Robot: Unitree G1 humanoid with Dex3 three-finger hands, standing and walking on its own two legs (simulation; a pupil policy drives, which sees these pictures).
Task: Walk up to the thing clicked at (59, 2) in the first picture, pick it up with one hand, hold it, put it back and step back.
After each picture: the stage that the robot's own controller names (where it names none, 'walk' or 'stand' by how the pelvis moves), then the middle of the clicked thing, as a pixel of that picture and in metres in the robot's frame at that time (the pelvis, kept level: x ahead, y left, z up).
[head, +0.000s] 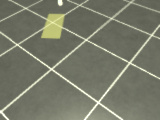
stand; (60, 0) +2.34 +0.38 -0.72
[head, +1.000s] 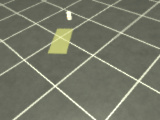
walk; (69, 15) +2.23 +0.43 -0.71
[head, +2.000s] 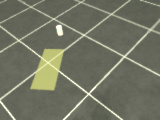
walk; (59, 30) +1.61 +0.44 -0.72
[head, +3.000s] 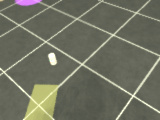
walk; (52, 59) +1.12 +0.41 -0.72
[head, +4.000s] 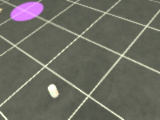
walk; (53, 91) +0.74 +0.37 -0.72
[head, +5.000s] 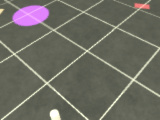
walk; (55, 116) +0.51 +0.27 -0.71
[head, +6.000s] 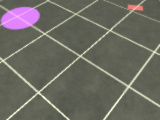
stand; out of the picture +0.40 +0.27 -0.72
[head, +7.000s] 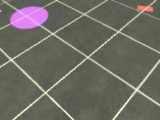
stand; out of the picture +0.40 +0.24 -0.72
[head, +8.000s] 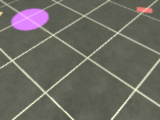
stand; out of the picture +0.42 +0.25 -0.72
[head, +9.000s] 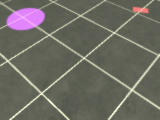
stand; out of the picture +0.40 +0.27 -0.73
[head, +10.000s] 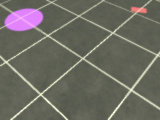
stand; out of the picture +0.40 +0.27 -0.73
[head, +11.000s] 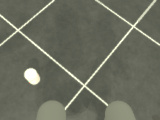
go down; (32, 76) +0.45 +0.28 -0.48
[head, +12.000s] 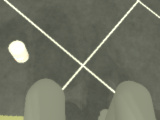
go down; (19, 52) +0.48 +0.29 -0.31
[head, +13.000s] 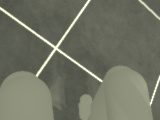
close in; out of the picture +0.46 +0.32 -0.25
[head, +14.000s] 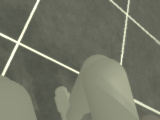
close in; out of the picture +0.45 +0.35 -0.22
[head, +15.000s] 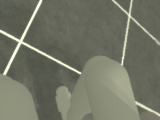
lift; out of the picture +0.44 +0.35 -0.23
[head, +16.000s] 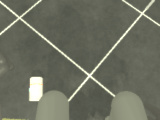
close; (36, 89) +0.35 +0.26 -0.43
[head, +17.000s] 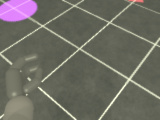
close; out of the picture +0.29 +0.25 -0.69
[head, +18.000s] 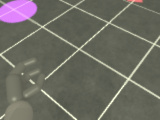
stand; out of the picture +0.30 +0.25 -0.70
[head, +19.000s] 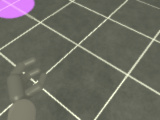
hold; out of the picture +0.29 +0.25 -0.70
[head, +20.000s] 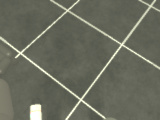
crouch; (35, 114) +0.32 +0.25 -0.61
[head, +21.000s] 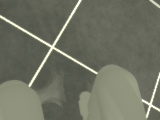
lower; out of the picture +0.35 +0.29 -0.29
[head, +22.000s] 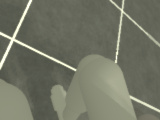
lower; out of the picture +0.33 +0.31 -0.25
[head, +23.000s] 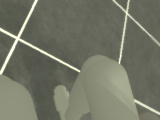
lower; out of the picture +0.32 +0.31 -0.25
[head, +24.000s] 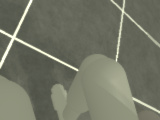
lower; out of the picture +0.32 +0.32 -0.25
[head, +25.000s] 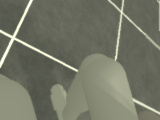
lower; out of the picture +0.32 +0.33 -0.25
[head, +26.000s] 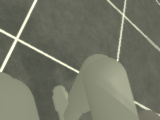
open; out of the picture +0.32 +0.33 -0.25
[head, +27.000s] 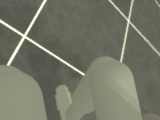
rise; out of the picture +0.32 +0.35 -0.25
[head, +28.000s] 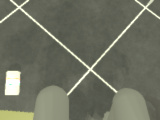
walk; (12, 83) +0.35 +0.37 -0.42
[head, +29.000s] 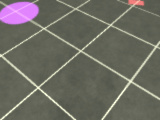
stand; out of the picture +0.29 +0.41 -0.69
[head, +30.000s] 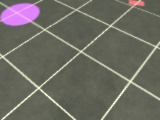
stand; out of the picture +0.29 +0.48 -0.69
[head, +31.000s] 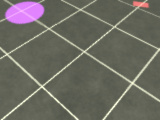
stand; out of the picture +0.29 +0.50 -0.72
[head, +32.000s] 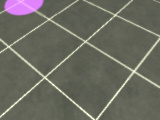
walk; out of the picture +0.31 +0.51 -0.74
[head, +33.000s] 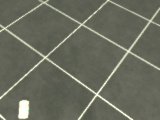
walk; (23, 109) +0.43 +0.41 -0.73
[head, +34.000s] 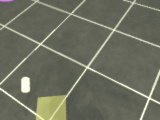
walk; (25, 84) +0.68 +0.58 -0.72
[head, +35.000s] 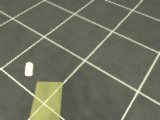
stand; (29, 69) +0.92 +0.53 -0.73
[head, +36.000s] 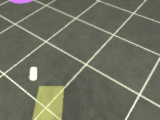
stand; (33, 73) +0.93 +0.51 -0.75
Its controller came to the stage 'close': yes
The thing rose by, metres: 0.01
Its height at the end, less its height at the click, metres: -0.02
